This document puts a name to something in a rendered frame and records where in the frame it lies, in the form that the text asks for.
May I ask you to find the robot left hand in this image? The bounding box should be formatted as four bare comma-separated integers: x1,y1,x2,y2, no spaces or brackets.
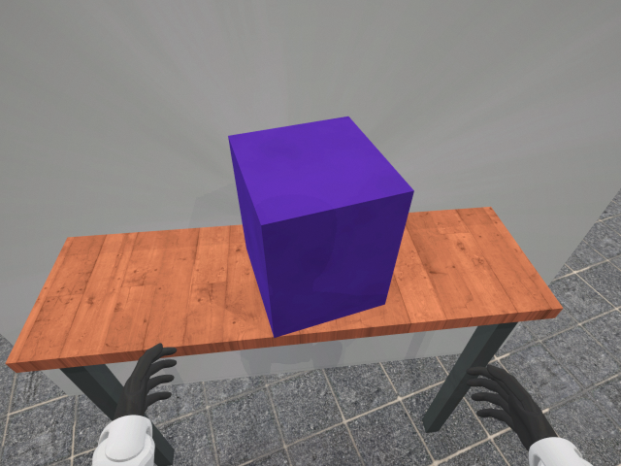
113,343,177,421

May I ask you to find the carton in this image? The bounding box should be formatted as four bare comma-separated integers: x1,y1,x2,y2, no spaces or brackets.
228,116,414,338

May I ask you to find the table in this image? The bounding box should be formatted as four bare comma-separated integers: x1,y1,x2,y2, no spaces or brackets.
5,207,564,466

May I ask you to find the robot left forearm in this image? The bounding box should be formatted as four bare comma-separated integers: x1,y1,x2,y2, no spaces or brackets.
92,415,155,466

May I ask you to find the robot right forearm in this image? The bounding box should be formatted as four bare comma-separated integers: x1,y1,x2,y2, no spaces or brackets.
529,437,593,466

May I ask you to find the robot right hand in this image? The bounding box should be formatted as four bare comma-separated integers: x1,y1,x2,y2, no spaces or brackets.
466,364,559,451

